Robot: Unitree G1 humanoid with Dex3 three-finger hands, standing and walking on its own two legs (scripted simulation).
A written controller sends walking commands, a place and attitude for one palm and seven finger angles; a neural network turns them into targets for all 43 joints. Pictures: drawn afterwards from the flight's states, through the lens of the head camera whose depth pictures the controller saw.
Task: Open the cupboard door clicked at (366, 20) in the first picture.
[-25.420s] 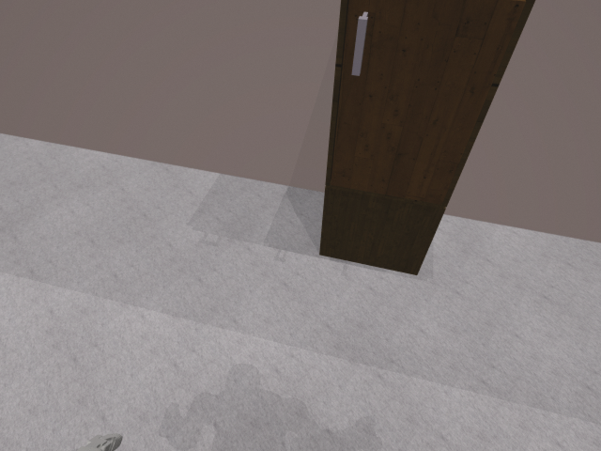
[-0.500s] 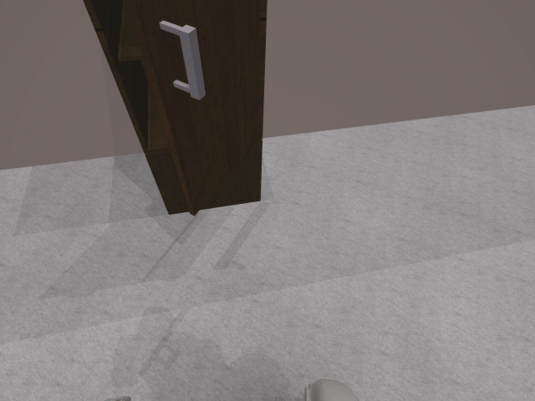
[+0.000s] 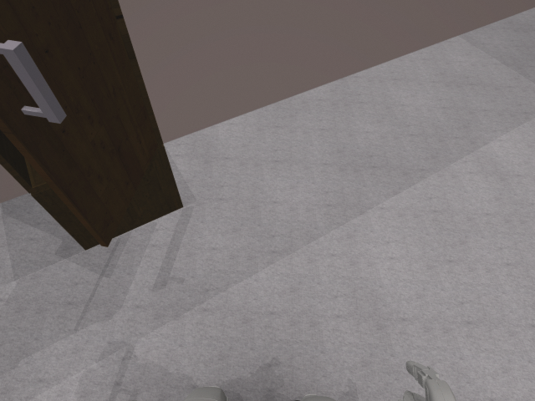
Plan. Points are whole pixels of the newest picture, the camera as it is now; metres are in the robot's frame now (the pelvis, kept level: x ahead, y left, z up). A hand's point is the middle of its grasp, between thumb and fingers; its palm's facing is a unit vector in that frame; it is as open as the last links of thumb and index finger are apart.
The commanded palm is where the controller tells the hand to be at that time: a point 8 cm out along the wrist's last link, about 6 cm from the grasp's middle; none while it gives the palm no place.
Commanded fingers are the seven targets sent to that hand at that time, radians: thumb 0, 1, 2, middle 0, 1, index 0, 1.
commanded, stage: walk to a spot facing it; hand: left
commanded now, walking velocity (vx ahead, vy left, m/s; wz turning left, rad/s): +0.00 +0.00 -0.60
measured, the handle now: (23, 83) +0.50 +0.42 +0.14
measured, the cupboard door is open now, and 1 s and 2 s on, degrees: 49 49 49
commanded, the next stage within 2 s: turn to face it in 1.94 s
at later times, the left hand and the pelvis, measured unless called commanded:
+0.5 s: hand (189, 368) +0.17 +0.14 -0.15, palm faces -0.27 -0.92 -0.27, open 7.4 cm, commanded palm none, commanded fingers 0.00 0.90 0.90 -0.20 -0.30 -0.20 -0.30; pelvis +0.03 -0.03 +0.00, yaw -17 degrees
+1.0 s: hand (259, 251) +0.40 +0.04 -0.15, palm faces -0.54 -0.82 -0.18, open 7.4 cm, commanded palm none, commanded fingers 0.00 0.90 0.90 -0.20 -0.30 -0.20 -0.30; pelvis +0.20 -0.07 +0.01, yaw -35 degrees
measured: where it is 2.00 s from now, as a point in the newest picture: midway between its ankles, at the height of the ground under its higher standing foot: (387, 292)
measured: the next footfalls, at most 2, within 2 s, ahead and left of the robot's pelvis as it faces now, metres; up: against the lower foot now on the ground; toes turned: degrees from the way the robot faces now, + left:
left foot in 0.02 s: +0.05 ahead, +0.13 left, +0.00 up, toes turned +1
right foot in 0.38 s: +0.02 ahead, -0.14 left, +0.00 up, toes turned -18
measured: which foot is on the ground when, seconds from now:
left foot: up 0.00-0.00, down 0.02-0.36, up 0.38-0.74, down 0.76-1.00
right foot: down 0.00-0.02, up 0.04-0.36, down 0.38-0.76, up 0.78-1.00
